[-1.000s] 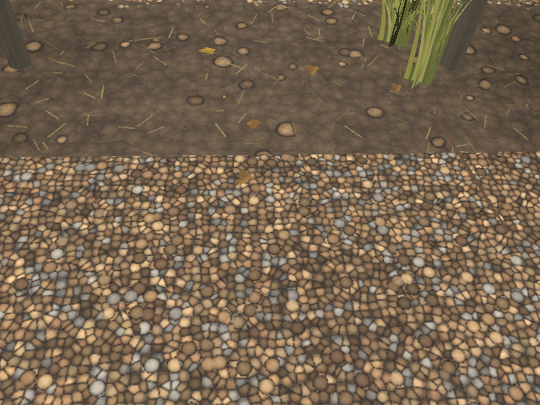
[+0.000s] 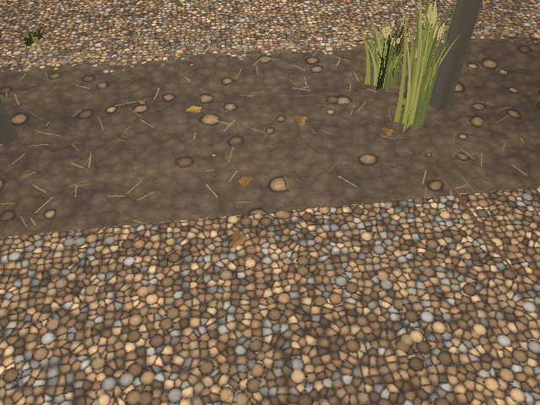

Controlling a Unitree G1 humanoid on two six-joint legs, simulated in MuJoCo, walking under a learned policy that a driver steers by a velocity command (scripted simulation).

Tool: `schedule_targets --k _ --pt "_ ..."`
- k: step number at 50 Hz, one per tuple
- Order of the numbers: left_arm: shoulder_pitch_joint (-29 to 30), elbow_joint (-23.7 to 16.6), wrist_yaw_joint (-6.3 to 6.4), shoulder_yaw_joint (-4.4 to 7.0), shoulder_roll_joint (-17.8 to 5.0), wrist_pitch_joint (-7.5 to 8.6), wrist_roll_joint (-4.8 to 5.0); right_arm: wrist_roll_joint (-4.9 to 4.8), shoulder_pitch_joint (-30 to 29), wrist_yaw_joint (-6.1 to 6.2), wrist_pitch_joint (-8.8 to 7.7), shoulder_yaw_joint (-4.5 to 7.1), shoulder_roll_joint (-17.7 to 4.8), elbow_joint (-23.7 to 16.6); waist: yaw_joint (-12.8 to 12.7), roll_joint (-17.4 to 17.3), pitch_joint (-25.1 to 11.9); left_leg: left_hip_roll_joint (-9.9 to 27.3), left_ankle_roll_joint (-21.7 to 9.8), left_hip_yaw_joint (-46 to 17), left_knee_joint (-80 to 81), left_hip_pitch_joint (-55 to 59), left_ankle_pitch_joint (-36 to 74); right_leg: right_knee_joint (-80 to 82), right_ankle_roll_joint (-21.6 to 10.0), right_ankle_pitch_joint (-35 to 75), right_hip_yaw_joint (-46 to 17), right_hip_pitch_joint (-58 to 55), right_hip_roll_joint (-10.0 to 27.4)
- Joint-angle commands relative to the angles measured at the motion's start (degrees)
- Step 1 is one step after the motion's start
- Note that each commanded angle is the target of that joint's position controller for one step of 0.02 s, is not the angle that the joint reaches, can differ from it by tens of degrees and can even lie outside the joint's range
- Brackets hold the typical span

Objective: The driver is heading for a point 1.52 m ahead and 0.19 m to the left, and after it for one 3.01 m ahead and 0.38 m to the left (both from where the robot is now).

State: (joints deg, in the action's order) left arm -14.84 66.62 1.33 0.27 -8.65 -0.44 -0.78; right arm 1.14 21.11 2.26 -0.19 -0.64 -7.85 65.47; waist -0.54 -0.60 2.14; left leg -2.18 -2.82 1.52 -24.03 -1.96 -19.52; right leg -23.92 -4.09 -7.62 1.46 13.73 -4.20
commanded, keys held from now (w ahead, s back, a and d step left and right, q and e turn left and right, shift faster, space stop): no key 1.00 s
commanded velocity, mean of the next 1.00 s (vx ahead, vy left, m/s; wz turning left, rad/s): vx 0.00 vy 0.00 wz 0.00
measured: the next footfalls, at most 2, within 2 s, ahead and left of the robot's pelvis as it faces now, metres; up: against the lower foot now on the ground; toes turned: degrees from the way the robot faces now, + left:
right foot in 1.92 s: +0.26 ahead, -0.10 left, +0.00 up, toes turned -4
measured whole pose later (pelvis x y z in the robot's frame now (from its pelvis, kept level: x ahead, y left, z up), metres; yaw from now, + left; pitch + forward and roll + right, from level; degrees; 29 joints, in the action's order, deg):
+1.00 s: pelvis +0.02 +0.03 +0.00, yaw +0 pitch -2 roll -1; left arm -16.1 69.3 1.9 -0.6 -6.7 -0.1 -0.4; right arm 1.0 23.8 2.6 -1.4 -1.4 -5.5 66.7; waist -0.3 -0.3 1.5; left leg -3.9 -4.9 1.6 -21.9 -0.5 -19.8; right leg -25.3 -1.8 -9.8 0.7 13.7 -2.5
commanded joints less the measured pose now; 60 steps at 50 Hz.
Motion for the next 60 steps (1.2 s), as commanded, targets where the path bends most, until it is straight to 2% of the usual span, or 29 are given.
schedule_targets --k 1,29,60 --pt "-2.43 -0.33 0.11 0.63 -4.57 0.2 0.01 -0.01 5.64 0.16 -0.29 0.39 -3.67 0.32 0.03 0.08 4.27 7.13 -1.71 -6.36 6.36 -10.79 2.99 4.26 -0.38 -0.08 -10.36 -4.82 8.37" --pt "-4.37 1.98 0.37 -0.08 -1.98 0.38 0.17 -0.15 8.48 0.37 -1.09 -0.08 -1.51 1.26 0.02 -0.43 4.15 7.81 -1.64 -6.87 7.05 -9.31 9.85 2.24 0.34 3.84 -8.71 -4.39 8.32" --pt "-5.56 2.77 0.8 -0.69 -1.22 0.41 0.43 -0.15 9.94 0.39 -1.24 -0.37 -1.35 1.77 0.35 -0.69 4.03 8.44 -0.74 -6.6 6.8 -6.39 20.18 -0.1 0.99 5.8 -7.37 -3.19 8.4"
Keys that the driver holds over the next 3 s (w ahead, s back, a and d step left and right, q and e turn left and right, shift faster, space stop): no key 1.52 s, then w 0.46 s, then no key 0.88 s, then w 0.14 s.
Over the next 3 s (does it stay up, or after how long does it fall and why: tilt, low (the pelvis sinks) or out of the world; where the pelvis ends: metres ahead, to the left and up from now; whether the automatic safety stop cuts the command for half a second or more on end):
stays up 0.37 -0.04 0.00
